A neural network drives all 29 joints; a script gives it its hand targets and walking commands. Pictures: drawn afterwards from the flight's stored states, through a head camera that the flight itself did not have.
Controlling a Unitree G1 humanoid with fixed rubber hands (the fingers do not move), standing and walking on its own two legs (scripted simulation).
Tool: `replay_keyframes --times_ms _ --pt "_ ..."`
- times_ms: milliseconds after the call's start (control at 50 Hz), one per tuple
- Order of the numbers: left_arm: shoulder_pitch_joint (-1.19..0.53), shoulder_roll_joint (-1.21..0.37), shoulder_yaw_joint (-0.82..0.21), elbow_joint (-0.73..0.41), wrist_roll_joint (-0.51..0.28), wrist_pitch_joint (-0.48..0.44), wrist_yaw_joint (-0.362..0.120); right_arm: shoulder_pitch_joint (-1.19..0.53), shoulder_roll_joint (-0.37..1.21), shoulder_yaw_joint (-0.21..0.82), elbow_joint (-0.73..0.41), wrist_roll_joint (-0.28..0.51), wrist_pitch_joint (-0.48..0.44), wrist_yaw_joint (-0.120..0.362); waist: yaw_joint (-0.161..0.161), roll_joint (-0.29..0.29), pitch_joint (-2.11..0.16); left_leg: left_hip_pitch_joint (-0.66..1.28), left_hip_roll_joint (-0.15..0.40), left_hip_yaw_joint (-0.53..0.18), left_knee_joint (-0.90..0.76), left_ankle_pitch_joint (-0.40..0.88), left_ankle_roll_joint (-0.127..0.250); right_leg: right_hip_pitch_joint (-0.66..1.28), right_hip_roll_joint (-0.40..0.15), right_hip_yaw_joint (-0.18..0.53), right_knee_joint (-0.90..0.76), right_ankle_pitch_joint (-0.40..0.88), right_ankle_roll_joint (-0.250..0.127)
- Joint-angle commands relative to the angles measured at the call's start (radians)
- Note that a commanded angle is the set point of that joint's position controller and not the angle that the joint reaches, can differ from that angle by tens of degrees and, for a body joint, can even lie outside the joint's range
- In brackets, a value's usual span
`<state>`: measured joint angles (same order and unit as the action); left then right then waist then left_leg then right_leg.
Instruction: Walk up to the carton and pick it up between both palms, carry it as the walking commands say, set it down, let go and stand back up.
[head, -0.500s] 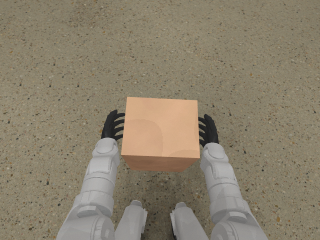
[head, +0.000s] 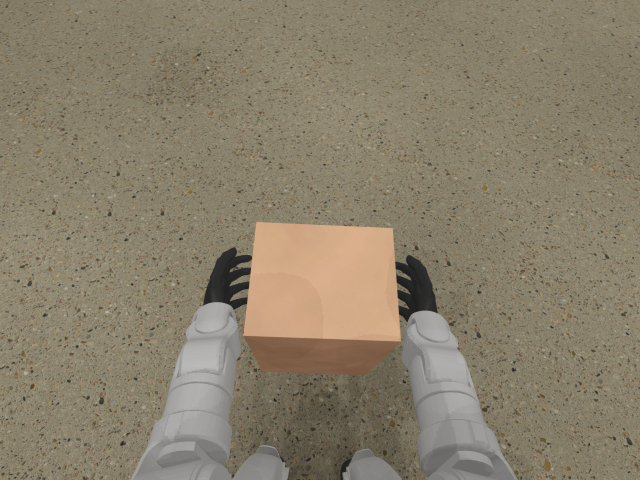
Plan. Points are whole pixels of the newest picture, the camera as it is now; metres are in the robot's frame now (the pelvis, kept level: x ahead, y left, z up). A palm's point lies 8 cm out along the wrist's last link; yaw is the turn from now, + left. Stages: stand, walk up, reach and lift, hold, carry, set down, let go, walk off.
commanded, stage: reach and lift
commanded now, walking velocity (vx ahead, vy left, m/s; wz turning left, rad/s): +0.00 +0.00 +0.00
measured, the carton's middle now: (318, 309) +0.36 +0.00 -0.11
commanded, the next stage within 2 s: hold in 1.90 s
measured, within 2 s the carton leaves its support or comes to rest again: neither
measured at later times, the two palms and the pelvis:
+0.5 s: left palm (211, 297) +0.32 +0.13 +0.03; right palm (441, 302) +0.32 -0.13 +0.03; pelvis +0.01 +0.00 +0.03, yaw +0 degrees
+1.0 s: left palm (203, 286) +0.31 +0.13 +0.09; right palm (466, 293) +0.31 -0.14 +0.09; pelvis +0.01 +0.00 +0.04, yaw +0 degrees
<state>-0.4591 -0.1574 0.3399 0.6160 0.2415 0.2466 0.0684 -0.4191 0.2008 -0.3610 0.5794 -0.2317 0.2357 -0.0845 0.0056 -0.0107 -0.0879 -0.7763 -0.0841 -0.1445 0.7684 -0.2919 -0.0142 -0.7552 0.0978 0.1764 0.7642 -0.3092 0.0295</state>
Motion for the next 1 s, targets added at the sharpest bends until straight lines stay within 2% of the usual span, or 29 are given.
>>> replay_keyframes --times_ms 0,360,780,980 --pt "-0.459 -1.000 -0.560 0.038 -0.095 -0.008 -0.232 -0.514 0.962 0.581 0.032 0.086 -0.007 0.226 0.003 0.022 -0.536 0.409 -0.019 0.067 -0.103 0.295 -0.005 0.254 0.028 -0.080 -0.115 0.274 -0.012" --pt "-0.424 -1.022 -0.596 -0.032 -0.134 0.109 -0.255 -0.448 0.998 0.622 -0.024 0.120 0.115 0.254 0.002 0.017 -0.418 0.581 -0.006 0.072 -0.257 0.307 0.003 0.475 0.008 -0.076 -0.275 0.304 -0.019" --pt "-0.493 -1.050 -0.621 -0.146 -0.208 0.342 -0.273 -0.519 1.025 0.630 -0.116 0.188 0.347 0.278 -0.017 0.015 -0.212 0.705 0.017 0.059 -0.356 0.180 0.007 0.592 -0.026 -0.082 -0.365 0.185 -0.036" --pt "-0.527 -1.056 -0.611 -0.174 -0.221 0.416 -0.272 -0.566 1.022 0.617 -0.136 0.204 0.428 0.286 -0.025 0.008 -0.171 0.735 0.020 0.064 -0.381 0.136 0.012 0.624 -0.035 -0.086 -0.394 0.153 -0.036"
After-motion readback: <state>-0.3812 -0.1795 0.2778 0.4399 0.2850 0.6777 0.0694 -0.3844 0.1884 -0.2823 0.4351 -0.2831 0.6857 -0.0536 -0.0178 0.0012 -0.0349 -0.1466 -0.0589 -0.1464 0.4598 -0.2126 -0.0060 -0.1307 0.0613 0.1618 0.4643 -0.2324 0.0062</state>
